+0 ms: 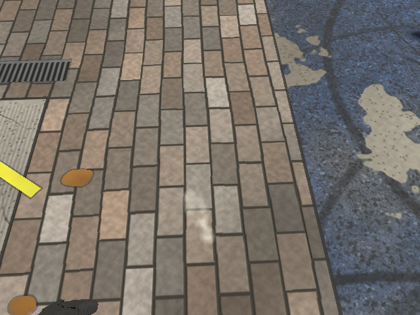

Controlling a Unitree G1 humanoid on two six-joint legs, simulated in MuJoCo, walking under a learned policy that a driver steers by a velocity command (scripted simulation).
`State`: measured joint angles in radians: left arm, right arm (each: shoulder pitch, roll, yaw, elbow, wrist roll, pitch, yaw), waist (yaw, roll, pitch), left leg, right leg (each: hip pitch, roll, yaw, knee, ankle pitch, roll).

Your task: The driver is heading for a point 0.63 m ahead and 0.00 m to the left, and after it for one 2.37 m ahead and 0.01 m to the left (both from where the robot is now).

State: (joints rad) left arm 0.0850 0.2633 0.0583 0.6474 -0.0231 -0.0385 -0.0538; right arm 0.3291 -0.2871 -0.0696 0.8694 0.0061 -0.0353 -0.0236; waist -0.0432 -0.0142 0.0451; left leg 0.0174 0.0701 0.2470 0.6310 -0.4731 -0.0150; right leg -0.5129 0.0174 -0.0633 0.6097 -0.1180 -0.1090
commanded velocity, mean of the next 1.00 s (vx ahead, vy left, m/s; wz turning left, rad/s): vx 0.50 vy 0.00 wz -0.21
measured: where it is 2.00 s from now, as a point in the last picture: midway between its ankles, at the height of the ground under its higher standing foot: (218, 139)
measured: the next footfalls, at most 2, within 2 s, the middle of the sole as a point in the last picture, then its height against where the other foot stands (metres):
left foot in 0.46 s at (178, 314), level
right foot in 1.02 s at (264, 234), level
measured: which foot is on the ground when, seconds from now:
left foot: down 0.00-0.00, up 0.02-0.44, down 0.46-1.00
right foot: down 0.00-0.48, up 0.50-1.00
